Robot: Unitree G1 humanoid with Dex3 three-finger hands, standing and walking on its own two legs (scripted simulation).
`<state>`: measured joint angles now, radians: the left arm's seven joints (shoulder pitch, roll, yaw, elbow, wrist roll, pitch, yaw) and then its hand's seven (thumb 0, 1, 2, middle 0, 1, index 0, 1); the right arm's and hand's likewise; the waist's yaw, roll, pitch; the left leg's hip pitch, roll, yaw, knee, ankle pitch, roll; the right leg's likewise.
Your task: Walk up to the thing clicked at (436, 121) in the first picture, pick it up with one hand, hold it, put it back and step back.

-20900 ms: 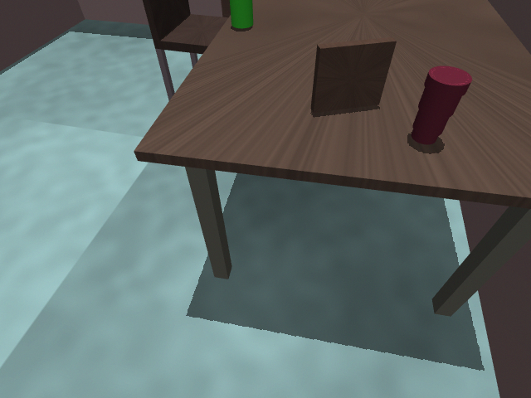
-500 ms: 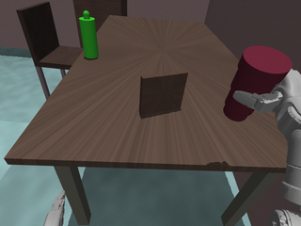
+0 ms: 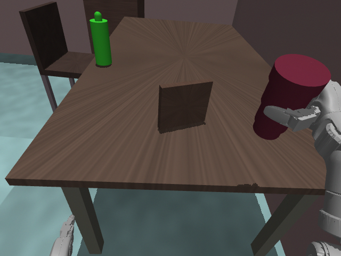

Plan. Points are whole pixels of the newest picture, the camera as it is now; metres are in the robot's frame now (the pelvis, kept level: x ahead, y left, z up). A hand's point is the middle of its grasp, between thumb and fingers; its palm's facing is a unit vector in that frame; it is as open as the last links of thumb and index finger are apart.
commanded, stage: hold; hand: right
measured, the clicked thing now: (281, 103) +0.33 -0.17 +0.27
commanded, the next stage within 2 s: crouch in 1.64 s
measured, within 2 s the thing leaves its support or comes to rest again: neither
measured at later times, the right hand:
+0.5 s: hand (285, 100) +0.34 -0.18 +0.28, palm faces +0.14 +0.99 -0.01, open 10.7 cm
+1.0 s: hand (281, 99) +0.34 -0.17 +0.28, palm faces +0.15 +0.99 -0.01, open 10.7 cm
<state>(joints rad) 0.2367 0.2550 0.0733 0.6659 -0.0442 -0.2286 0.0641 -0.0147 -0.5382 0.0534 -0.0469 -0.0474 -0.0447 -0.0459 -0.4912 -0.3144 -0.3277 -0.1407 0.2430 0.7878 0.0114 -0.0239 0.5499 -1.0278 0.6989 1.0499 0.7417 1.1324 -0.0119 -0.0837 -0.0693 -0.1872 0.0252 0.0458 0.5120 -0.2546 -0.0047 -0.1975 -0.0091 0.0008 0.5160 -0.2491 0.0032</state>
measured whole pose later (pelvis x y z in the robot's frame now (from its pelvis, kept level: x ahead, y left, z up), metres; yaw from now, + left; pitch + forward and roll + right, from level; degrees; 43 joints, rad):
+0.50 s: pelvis +0.00 +0.00 +0.00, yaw +0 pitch -4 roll +0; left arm 0.23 0.25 0.07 0.66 -0.04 -0.23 0.06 -0.01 -0.54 0.05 -0.05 -0.05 -0.05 -0.05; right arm -0.50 -0.31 -0.32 -0.13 0.24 0.79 0.01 -0.02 0.55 -1.03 0.70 1.05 0.74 1.13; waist -0.01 -0.08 -0.07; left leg -0.19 0.03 0.05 0.51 -0.26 -0.01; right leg -0.20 -0.01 0.00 0.52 -0.25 0.00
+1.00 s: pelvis +0.00 +0.00 +0.00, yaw +0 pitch -4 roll +0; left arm 0.23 0.26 0.08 0.67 -0.04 -0.23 0.06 -0.01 -0.54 0.05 -0.05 -0.05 -0.05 -0.05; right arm -0.51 -0.30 -0.32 -0.11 0.24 0.79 -0.01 -0.02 0.55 -1.03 0.70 1.05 0.74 1.13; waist -0.01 -0.08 -0.07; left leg -0.19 0.02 0.05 0.51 -0.26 0.00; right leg -0.20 -0.01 0.00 0.52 -0.25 0.00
